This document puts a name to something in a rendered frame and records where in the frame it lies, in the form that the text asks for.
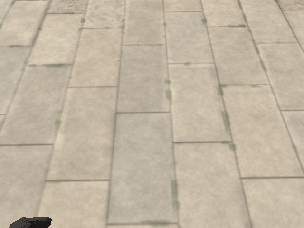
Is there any left robot hand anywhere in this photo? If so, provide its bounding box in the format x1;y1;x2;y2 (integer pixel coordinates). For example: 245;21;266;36
9;217;52;228

